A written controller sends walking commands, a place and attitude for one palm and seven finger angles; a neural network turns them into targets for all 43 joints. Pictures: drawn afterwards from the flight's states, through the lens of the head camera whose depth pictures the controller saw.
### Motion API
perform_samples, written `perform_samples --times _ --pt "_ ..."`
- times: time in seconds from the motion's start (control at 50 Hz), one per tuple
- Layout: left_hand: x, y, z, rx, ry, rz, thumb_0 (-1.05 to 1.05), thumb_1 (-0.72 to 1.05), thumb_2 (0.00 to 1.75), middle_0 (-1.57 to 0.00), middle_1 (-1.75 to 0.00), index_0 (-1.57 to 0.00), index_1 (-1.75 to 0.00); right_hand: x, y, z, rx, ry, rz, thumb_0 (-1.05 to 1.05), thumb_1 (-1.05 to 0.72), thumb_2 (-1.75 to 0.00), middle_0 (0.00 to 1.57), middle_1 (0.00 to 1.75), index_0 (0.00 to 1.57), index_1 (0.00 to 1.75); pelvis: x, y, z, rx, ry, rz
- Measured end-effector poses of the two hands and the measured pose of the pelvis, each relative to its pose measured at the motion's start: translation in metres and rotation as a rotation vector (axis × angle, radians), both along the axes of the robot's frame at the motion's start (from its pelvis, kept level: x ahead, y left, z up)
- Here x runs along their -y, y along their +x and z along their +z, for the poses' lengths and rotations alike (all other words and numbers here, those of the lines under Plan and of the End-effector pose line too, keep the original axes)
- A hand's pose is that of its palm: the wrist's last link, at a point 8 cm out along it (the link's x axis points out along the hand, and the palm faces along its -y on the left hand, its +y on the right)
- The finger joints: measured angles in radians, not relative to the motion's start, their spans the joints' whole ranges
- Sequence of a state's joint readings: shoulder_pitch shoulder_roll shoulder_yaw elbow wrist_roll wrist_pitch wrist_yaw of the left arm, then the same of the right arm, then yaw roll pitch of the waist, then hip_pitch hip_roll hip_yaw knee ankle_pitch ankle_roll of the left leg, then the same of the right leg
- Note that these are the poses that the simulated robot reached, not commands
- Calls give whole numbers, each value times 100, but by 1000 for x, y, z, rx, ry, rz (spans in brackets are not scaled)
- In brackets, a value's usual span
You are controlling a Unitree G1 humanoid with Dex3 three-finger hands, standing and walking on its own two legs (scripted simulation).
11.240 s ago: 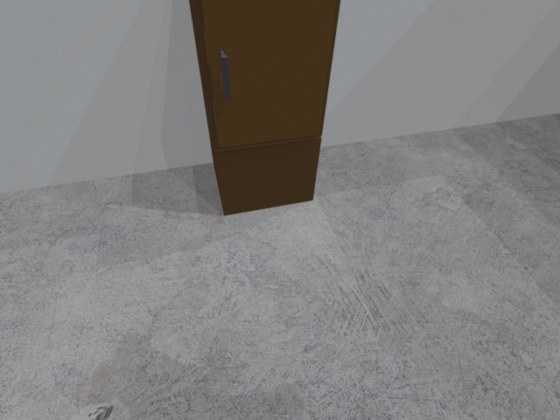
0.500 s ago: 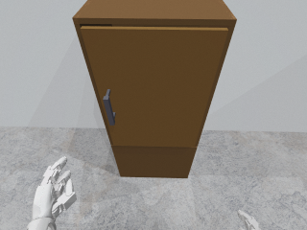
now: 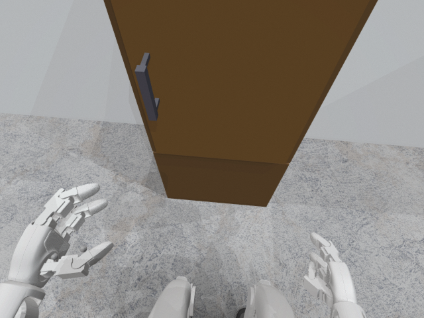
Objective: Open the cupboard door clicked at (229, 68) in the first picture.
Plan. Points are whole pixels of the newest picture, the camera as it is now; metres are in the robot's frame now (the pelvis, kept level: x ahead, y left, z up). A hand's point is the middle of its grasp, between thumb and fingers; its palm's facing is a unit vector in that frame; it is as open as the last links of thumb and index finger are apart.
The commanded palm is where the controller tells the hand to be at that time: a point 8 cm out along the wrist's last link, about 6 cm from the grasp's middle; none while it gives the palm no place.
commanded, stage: raise the hand with hooked fingers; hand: left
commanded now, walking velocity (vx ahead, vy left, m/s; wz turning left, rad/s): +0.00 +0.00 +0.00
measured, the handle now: (149, 89) +0.55 +0.20 +0.06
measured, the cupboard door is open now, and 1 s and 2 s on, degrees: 0 0 0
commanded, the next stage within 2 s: move the hooked fingers beside the handle in 1.40 s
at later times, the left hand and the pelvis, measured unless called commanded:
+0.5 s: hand (52, 230) +0.23 +0.27 +0.07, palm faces +0.02 -1.00 -0.08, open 13.1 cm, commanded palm +0.21 +0.32 +0.06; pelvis -0.02 +0.02 +0.01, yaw +0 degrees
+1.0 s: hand (54, 190) +0.29 +0.29 +0.07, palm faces +0.00 -1.00 -0.05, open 13.9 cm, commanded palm +0.27 +0.34 +0.07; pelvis +0.00 +0.02 +0.02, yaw -1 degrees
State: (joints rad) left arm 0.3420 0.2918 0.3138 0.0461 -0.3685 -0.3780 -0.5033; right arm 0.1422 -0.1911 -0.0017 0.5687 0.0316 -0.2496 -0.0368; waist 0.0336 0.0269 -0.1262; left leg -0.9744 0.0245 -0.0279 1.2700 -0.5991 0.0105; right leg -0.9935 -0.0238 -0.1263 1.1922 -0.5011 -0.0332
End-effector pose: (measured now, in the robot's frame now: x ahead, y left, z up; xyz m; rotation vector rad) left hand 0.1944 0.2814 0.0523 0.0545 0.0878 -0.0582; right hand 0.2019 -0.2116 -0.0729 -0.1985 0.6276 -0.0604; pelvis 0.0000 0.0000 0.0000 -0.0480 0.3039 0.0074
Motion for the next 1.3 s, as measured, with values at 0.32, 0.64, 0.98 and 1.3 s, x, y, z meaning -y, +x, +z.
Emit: perform_samples --times 0.32,0.64,0.98,1.3 --pt "-26 -2 -3 37 15 49 0 -9 48 -27 -93 -27 -94 26 -54 16 -58 -131 -50 1 -90 -90 20 30 21 30 -15 -14 4 19 -5 1" --pt "-54 24 13 20 23 81 0 -43 33 -30 -115 -30 -116 4 -53 29 -45 -100 -8 1 -90 -90 20 30 21 30 -23 -13 16 34 -6 3" --pt "-67 75 23 30 4 66 -1 -49 30 -30 -120 -30 -120 20 -56 26 -126 -124 -49 1 -90 -90 20 30 21 30 -19 1 22 6 -5 -9" --pt "-54 79 21 48 3 70 -1 -50 30 -30 -120 -30 -120 28 -51 26 -142 -118 -55 1 -90 -90 20 30 21 30 -12 7 22 0 0 -13"
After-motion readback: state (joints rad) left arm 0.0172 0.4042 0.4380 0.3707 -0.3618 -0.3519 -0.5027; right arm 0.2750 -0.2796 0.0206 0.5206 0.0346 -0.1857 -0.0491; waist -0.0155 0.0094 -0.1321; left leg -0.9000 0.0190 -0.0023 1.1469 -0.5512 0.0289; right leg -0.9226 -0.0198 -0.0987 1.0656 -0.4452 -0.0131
